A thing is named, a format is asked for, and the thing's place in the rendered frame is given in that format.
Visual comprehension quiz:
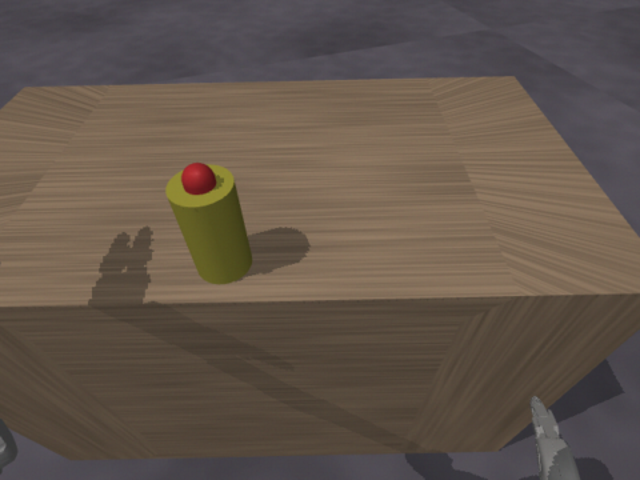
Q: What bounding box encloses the left robot arm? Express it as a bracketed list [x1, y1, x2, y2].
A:
[0, 419, 18, 474]

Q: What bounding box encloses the bottle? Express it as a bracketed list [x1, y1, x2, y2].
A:
[166, 163, 252, 284]

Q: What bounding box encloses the right robot hand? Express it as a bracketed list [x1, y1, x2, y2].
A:
[530, 396, 581, 480]

